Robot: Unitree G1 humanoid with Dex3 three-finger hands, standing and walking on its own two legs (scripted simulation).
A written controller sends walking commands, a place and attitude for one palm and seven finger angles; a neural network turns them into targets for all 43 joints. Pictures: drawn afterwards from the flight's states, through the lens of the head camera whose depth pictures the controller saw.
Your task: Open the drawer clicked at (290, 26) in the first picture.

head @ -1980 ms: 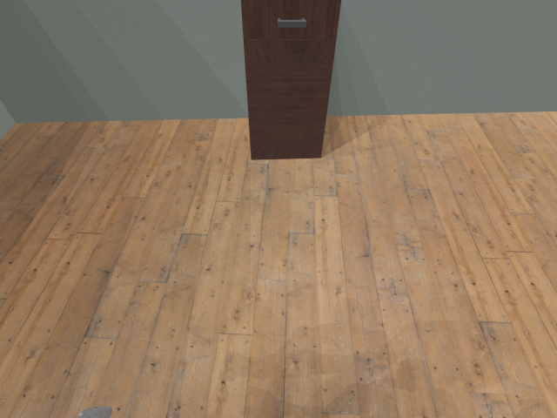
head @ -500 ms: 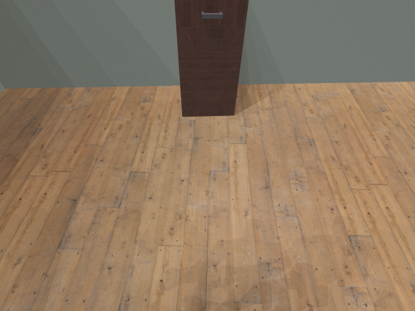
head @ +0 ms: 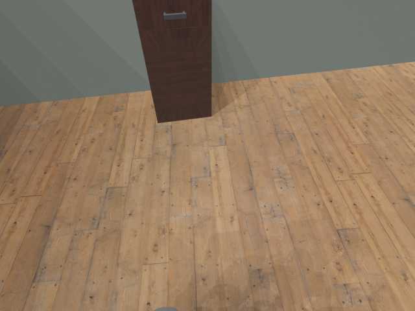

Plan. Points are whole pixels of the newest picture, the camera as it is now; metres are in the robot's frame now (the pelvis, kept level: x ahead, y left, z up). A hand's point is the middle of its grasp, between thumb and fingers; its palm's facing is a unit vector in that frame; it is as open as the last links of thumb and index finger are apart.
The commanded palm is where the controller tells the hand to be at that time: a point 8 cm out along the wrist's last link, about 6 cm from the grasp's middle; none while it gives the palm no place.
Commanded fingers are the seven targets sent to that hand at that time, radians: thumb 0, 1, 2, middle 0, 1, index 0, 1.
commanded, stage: walk to a spot facing it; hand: left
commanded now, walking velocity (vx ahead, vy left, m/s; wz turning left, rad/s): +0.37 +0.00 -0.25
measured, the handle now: (174, 14) +1.48 +0.33 -0.01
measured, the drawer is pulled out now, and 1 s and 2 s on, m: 0.00 0.00 0.00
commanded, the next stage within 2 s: turn to face it in 1.50 s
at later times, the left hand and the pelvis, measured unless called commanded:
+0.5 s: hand (124, 261) +0.26 +0.25 -0.18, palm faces -0.11 -0.98 -0.17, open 7.4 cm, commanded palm none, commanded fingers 0.00 0.90 0.90 -0.20 -0.30 -0.20 -0.30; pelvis +0.21 +0.06 +0.00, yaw -10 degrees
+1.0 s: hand (184, 172) +0.54 +0.14 -0.16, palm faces -0.24 -0.94 -0.22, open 7.1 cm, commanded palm none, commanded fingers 0.00 0.90 0.90 -0.20 -0.30 -0.20 -0.30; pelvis +0.42 -0.02 +0.00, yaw -17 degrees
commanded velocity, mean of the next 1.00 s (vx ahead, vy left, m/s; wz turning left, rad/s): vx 0.37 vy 0.00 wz -0.19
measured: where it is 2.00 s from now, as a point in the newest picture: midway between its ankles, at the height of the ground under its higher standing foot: (246, 207)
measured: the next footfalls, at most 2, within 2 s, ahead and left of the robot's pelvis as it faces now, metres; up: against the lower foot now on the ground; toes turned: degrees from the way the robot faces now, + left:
left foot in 0.30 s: +0.27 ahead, +0.14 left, +0.00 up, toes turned +2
right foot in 0.80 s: +0.43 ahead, -0.13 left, +0.00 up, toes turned -24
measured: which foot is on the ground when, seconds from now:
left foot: up 0.00-0.28, down 0.30-0.82, up 0.84-1.00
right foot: down 0.00-0.30, up 0.32-0.78, down 0.80-1.00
